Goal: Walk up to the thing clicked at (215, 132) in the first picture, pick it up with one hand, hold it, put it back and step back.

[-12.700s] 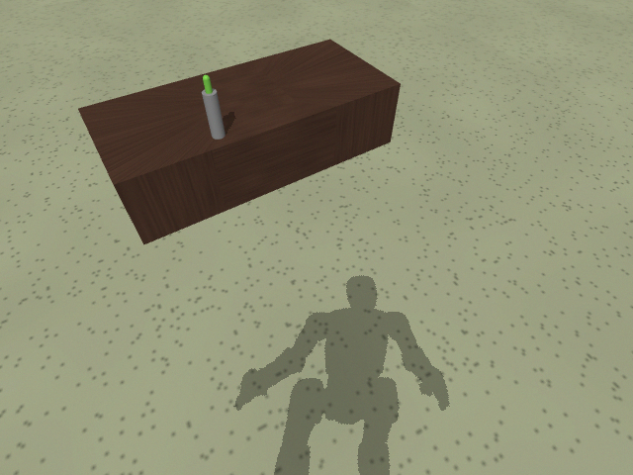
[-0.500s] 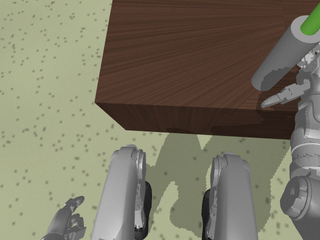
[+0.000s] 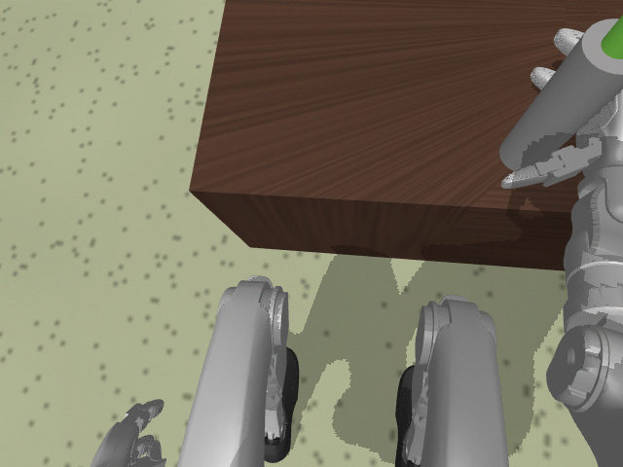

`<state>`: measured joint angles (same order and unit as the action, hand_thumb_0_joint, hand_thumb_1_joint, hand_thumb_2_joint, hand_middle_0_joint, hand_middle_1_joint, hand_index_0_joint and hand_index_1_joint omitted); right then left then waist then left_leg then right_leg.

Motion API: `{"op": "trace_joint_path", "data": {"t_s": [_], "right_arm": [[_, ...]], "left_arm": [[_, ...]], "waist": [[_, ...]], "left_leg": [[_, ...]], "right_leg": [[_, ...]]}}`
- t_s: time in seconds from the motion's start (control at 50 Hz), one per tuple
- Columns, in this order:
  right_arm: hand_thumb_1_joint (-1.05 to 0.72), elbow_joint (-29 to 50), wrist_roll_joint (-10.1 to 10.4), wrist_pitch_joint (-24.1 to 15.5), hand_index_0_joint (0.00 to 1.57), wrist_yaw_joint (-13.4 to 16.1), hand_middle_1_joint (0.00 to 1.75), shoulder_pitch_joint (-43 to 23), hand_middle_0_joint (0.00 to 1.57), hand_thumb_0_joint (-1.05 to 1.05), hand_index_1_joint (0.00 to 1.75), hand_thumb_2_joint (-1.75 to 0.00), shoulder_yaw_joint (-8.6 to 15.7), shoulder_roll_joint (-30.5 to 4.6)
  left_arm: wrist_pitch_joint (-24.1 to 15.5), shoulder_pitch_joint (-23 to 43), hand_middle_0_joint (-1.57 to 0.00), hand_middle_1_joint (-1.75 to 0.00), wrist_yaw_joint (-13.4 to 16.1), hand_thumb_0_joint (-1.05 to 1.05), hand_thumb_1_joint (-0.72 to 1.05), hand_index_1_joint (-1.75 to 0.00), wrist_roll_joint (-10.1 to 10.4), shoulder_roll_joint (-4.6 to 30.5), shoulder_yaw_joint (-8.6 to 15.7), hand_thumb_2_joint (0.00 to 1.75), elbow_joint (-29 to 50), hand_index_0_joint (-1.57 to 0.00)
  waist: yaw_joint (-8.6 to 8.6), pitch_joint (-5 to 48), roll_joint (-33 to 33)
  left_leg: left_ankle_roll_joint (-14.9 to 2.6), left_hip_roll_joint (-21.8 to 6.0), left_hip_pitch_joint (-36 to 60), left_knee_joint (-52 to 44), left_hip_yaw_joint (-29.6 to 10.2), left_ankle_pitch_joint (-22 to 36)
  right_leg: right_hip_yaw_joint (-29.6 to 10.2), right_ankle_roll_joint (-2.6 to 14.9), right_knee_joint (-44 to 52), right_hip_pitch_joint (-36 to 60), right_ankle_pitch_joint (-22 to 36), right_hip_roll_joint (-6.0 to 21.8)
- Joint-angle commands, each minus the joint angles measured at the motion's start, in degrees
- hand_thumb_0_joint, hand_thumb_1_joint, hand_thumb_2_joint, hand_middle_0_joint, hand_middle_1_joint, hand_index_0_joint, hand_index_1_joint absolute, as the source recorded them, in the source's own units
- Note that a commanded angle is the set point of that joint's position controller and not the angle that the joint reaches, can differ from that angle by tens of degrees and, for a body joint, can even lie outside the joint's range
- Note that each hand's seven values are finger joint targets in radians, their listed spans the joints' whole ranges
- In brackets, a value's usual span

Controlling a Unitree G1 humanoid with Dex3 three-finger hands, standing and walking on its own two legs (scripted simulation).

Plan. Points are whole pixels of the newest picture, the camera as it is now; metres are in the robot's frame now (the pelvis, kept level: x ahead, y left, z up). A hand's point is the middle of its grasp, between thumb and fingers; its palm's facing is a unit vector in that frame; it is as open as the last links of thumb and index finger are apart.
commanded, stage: close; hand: right
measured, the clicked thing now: (576, 92) +0.51 -0.21 +0.05
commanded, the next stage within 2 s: settle in 0.38 s
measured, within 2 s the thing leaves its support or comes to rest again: leaves its support in 0.68 s
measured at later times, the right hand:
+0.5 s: hand (560, 121) +0.50 -0.22 +0.01, palm faces +0.10 +0.99 -0.02, open 8.2 cm
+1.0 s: hand (595, 83) +0.50 -0.22 +0.07, palm faces +0.13 +0.99 -0.03, open 8.2 cm
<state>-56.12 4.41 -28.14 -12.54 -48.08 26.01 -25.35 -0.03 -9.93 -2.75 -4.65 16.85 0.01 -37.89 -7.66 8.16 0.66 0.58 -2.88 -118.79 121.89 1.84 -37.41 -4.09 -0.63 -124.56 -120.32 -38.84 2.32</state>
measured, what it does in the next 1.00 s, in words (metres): stands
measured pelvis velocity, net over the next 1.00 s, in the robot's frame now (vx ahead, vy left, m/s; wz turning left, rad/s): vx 0.01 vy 0.00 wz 0.00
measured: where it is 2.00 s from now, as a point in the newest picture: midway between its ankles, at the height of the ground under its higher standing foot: (343, 434)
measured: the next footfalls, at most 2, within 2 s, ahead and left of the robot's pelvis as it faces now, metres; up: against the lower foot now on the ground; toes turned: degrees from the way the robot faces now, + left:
none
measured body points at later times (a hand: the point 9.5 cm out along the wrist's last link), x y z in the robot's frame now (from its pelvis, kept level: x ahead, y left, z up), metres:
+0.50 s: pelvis +0.00 +0.00 +0.00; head +0.21 -0.03 +0.40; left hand +0.10 +0.28 -0.12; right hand +0.49 -0.27 +0.02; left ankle +0.10 +0.13 -0.37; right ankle +0.08 -0.13 -0.37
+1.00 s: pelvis +0.01 +0.00 +0.05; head +0.20 -0.02 +0.45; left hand +0.12 +0.28 -0.08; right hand +0.49 -0.27 +0.08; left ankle +0.10 +0.13 -0.37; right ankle +0.08 -0.13 -0.37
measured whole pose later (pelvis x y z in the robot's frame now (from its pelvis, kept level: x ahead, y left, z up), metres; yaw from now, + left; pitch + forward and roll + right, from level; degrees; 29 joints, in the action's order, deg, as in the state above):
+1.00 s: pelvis +0.01 +0.00 +0.05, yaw +0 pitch +34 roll +3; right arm -49.5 5.8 -23.2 -10.7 -44.6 24.7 -24.2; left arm 0.0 -9.7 -1.0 -2.6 16.0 0.5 -36.2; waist -6.5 10.0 1.1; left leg 0.4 -2.5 -110.8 113.4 2.1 -36.9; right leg -3.6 -0.8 -115.9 -112.0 -38.5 2.8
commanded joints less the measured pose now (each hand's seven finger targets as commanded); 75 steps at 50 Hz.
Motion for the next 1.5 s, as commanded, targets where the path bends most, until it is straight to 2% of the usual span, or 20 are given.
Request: {"op": "trace_joint_path", "data": {"t_s": [0.0,0.04,0.08,0.14,0.22,0.26,0.44,0.48,0.5,0.52,0.66,0.8,0.92,1.06,1.14,1.32,1.36,1.42,1.44,1.48], "right_arm": [[0.34,12.1,0.7,-4.0,0.90,0.9,0.63,-18.2,0.91,0.00,0.63,-0.35,2.3,-13.1],[0.26,12.3,1.0,-4.2,0.94,1.0,0.67,-18.7,0.95,0.00,0.67,-0.39,2.1,-12.3],[0.19,14.0,0.8,-4.3,0.97,1.3,0.72,-18.7,0.98,0.00,0.72,-0.46,3.2,-14.8],[0.07,12.1,1.1,-4.1,1.04,1.0,0.80,-16.8,1.05,0.00,0.80,-0.54,2.2,-12.3],[-0.08,13.8,0.8,-4.8,1.13,0.6,0.91,-19.1,1.15,0.00,0.91,-0.66,2.2,-13.5],[-0.15,10.5,0.9,-4.3,1.17,0.2,0.96,-18.6,1.19,0.00,0.96,-0.72,1.0,-11.6],[-0.39,12.9,1.3,-4.0,1.38,-0.1,1.32,-16.4,1.38,0.00,1.32,-1.13,1.8,-11.9],[-0.38,12.7,1.5,-3.9,1.37,0.0,1.35,-16.3,1.36,0.00,1.35,-1.19,2.1,-11.8],[-0.40,15.2,1.6,-4.1,1.36,0.4,1.35,-17.4,1.35,0.00,1.35,-1.20,3.1,-14.0],[-0.40,15.4,1.3,-4.1,1.37,0.2,1.37,-18.0,1.35,0.00,1.37,-1.23,1.6,-12.9],[-0.37,20.3,1.7,-3.5,1.42,1.3,1.44,-21.1,1.39,0.00,1.44,-1.30,1.5,-13.1],[-0.38,19.9,1.6,-0.8,1.42,2.1,1.42,-17.4,1.40,0.00,1.42,-1.27,1.2,-12.6],[-0.35,18.4,2.0,1.2,1.43,2.1,1.44,-15.8,1.40,0.00,1.44,-1.29,0.5,-11.5],[-0.33,18.1,2.4,1.2,1.41,2.0,1.44,-16.4,1.38,0.00,1.44,-1.30,0.2,-10.7],[-0.32,21.3,2.3,0.5,1.42,2.2,1.47,-18.9,1.38,0.00,1.47,-1.33,0.1,-11.6],[-0.34,21.0,2.2,0.5,1.42,3.0,1.49,-17.7,1.38,0.00,1.49,-1.36,1.2,-12.7],[-0.34,19.2,2.2,0.6,1.43,2.8,1.50,-16.4,1.39,0.00,1.50,-1.37,0.1,-10.5],[-0.33,20.0,2.0,0.4,1.43,3.0,1.51,-17.1,1.39,0.00,1.51,-1.38,0.7,-12.3],[-0.33,18.7,2.0,0.4,1.44,2.9,1.52,-17.1,1.39,0.00,1.52,-1.38,0.5,-11.5],[-0.33,18.6,2.1,0.5,1.43,2.9,1.50,-15.9,1.39,0.00,1.51,-1.37,0.2,-10.8]], "left_arm": [[-0.8,-8.3,-0.19,-0.29,1.0,0.00,0.90,-0.29,0.5,11.5,4.4,0.90,3.1,-0.19],[-0.8,-8.3,-0.19,-0.29,1.0,0.00,0.90,-0.29,0.5,11.4,4.4,0.90,2.9,-0.19],[-0.8,-8.3,-0.19,-0.29,1.1,0.00,0.90,-0.29,0.5,11.5,4.6,0.90,3.6,-0.19],[-0.7,-8.3,-0.19,-0.29,1.1,0.00,0.90,-0.29,0.6,10.6,4.2,0.89,2.8,-0.19],[-0.7,-8.7,-0.19,-0.29,1.2,0.00,0.90,-0.29,0.3,11.1,4.4,0.89,2.2,-0.19],[-0.8,-8.8,-0.19,-0.29,1.3,0.00,0.90,-0.29,0.3,11.3,4.5,0.89,1.7,-0.19],[-0.9,-7.9,-0.19,-0.29,1.1,0.00,0.92,-0.28,0.7,11.7,4.7,0.87,2.7,-0.20],[-0.9,-8.1,-0.20,-0.30,1.1,0.00,0.90,-0.30,0.6,11.6,4.8,0.89,2.6,-0.20],[-0.9,-7.7,-0.20,-0.30,1.2,0.00,0.90,-0.29,0.8,11.7,4.7,0.89,3.3,-0.20],[-0.8,-7.7,-0.20,-0.30,1.3,0.00,0.90,-0.30,0.8,11.3,4.8,0.89,3.3,-0.20],[-1.0,-7.8,-0.20,-0.30,1.8,0.00,0.90,-0.30,1.0,11.3,4.9,0.89,3.5,-0.20],[-0.8,-8.5,-0.20,-0.30,2.3,0.00,0.91,-0.29,1.8,10.8,5.1,0.89,4.4,-0.20],[-0.8,-8.3,-0.20,-0.30,2.8,0.00,0.90,-0.30,2.4,10.3,5.0,0.89,4.7,-0.20],[-1.2,-8.4,-0.20,-0.30,2.9,0.00,0.90,-0.30,2.4,10.1,5.3,0.89,4.6,-0.20],[-1.3,-8.6,-0.20,-0.30,2.9,0.00,0.89,-0.30,2.2,9.9,5.3,0.90,5.3,-0.20],[-1.2,-9.4,-0.20,-0.30,3.2,0.00,0.90,-0.30,2.4,10.4,5.5,0.89,4.6,-0.20],[-1.1,-9.7,-0.20,-0.30,3.1,0.00,0.90,-0.30,2.2,10.3,5.6,0.89,4.0,-0.20],[-1.1,-9.5,-0.20,-0.30,3.1,0.00,0.89,-0.30,2.2,10.1,5.6,0.90,4.3,-0.20],[-1.0,-10.0,-0.20,-0.30,3.1,0.00,0.89,-0.30,2.2,10.0,5.4,0.89,4.1,-0.20],[-1.1,-9.5,-0.20,-0.30,3.0,0.00,0.89,-0.30,2.2,10.0,5.4,0.89,4.3,-0.20]], "waist": [[0.17,38.3,6.8],[-0.38,37.9,5.9],[0.25,40.2,5.9],[-0.34,37.2,5.2],[-0.37,37.6,7.6],[-1.46,36.1,7.4],[0.13,38.5,6.7],[-0.38,38.1,6.1],[0.72,39.6,6.2],[-0.04,39.9,7.1],[0.40,42.3,8.9],[0.79,42.1,6.3],[0.07,37.9,5.0],[0.23,35.3,5.6],[0.60,38.9,6.8],[0.92,40.2,7.4],[0.35,38.4,7.7],[0.67,38.9,7.0],[-0.29,38.4,6.4],[0.55,37.9,6.6]], "left_leg": [[-2.75,1.9,22.0,-14.1,2.0,7.9],[-2.63,1.9,22.7,-14.3,1.9,8.2],[-2.47,1.9,25.5,-15.0,1.2,9.4],[-2.47,2.0,24.7,-15.0,1.4,9.4],[-2.72,2.0,23.0,-14.3,1.5,9.8],[-2.73,2.0,21.3,-14.2,1.8,9.9],[-2.80,1.9,22.6,-14.3,2.1,8.8],[-2.65,2.0,23.6,-14.6,2.0,8.9],[-2.74,2.0,24.3,-14.8,1.6,8.9],[-2.76,1.9,24.2,-14.7,1.6,9.5],[-2.88,1.9,24.8,-16.0,1.5,9.8],[-2.58,2.0,30.4,-19.9,0.9,11.4],[-2.63,2.2,29.8,-22.9,1.0,9.6],[-2.85,2.3,30.2,-25.0,1.1,9.2],[-2.89,2.3,33.4,-26.6,0.7,10.3],[-2.84,2.4,35.3,-28.7,0.9,12.4],[-2.98,2.3,34.9,-28.3,1.2,14.0],[-2.86,2.4,37.0,-29.9,0.7,13.5],[-2.72,2.4,37.5,-30.2,0.7,14.3],[-2.86,2.4,37.6,-30.3,0.8,13.6]], "right_leg": [[2.0,1.91,15.9,24.3,6.0,-1.4],[2.1,2.08,15.6,23.3,6.0,-1.4],[2.7,2.26,15.0,23.2,7.1,-1.3],[2.4,2.25,15.5,21.6,6.9,-1.2],[2.1,1.99,15.6,24.0,7.7,-1.1],[1.9,1.99,15.2,24.5,7.9,-1.0],[1.7,1.82,16.5,25.3,7.2,-1.2],[1.9,2.02,16.1,23.8,6.9,-1.2],[2.1,1.98,16.3,24.6,6.9,-1.2],[2.1,1.92,16.1,25.0,7.7,-1.2],[2.0,1.76,17.9,29.4,8.1,-1.1],[2.5,1.98,20.5,30.7,9.5,-1.1],[2.0,2.32,23.2,31.2,7.7,-1.0],[1.3,2.21,26.4,32.8,7.6,-0.9],[1.5,2.26,27.6,35.9,8.7,-0.8],[1.1,1.99,30.2,41.4,11.7,-0.8],[0.8,1.80,30.4,41.6,13.9,-0.7],[1.2,2.10,31.0,41.5,12.8,-0.8],[1.2,2.18,30.7,41.3,13.4,-0.9],[1.1,2.07,31.7,41.4,12.9,-0.9]]}}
